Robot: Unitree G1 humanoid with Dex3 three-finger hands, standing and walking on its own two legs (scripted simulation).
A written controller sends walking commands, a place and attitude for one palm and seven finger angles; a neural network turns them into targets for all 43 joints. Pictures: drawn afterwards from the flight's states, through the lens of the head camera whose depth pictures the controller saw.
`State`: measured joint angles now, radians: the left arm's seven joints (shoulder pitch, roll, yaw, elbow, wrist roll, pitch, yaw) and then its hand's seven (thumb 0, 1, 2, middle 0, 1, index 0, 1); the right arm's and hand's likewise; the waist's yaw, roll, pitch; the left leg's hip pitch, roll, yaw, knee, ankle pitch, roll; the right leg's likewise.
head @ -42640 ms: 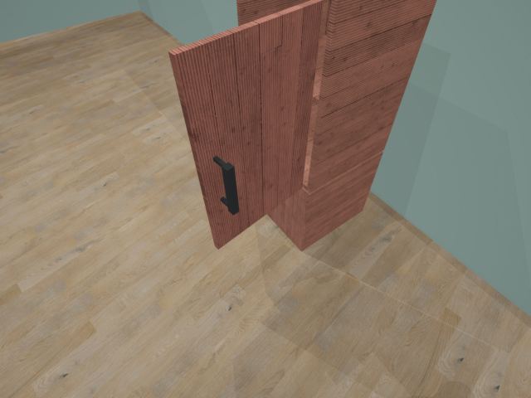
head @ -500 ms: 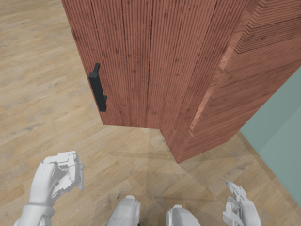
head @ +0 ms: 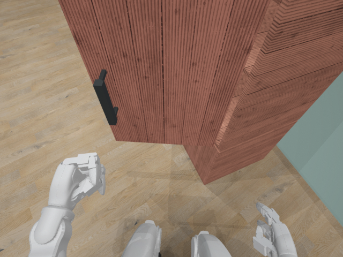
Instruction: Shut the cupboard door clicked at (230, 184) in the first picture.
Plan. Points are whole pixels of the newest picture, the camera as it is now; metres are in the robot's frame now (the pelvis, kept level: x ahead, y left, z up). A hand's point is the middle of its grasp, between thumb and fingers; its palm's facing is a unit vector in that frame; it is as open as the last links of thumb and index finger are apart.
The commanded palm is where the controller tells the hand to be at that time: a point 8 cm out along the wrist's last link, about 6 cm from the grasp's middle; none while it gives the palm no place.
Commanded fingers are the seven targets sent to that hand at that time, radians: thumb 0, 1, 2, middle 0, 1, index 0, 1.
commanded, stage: bring the fist close to the handle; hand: left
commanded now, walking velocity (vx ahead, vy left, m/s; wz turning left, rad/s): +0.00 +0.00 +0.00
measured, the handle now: (108, 99) +0.48 +0.21 +0.05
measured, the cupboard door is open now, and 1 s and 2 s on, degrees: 63 63 50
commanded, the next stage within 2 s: push the door shut along its arc in 1.12 s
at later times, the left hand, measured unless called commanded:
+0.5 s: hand (113, 146) +0.34 +0.16 +0.05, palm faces -0.01 -1.00 -0.03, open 3.1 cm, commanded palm +0.33 +0.21 +0.05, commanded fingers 0.00 0.90 0.90 -1.30 -1.50 -1.30 -1.50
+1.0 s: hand (114, 129) +0.39 +0.17 +0.05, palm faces +0.00 -1.00 -0.04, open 3.1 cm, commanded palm +0.37 +0.22 +0.05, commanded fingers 0.00 0.90 0.90 -1.30 -1.50 -1.30 -1.50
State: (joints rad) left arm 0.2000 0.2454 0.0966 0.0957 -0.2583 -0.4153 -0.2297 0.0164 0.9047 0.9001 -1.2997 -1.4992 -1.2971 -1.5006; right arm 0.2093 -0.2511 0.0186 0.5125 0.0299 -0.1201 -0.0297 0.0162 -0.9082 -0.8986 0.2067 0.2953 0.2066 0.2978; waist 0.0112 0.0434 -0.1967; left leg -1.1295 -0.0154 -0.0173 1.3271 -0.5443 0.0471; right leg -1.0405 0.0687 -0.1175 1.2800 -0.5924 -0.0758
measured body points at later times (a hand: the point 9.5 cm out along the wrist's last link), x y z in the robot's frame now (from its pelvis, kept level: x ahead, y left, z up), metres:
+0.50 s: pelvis +0.00 +0.01 +0.01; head +0.09 +0.02 +0.45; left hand +0.34 +0.22 +0.06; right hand +0.15 -0.25 -0.09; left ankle +0.05 +0.09 -0.62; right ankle +0.01 -0.08 -0.62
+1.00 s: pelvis +0.01 +0.01 +0.02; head +0.10 +0.01 +0.46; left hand +0.38 +0.23 +0.05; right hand +0.10 -0.25 -0.10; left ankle +0.05 +0.09 -0.62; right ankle +0.01 -0.08 -0.61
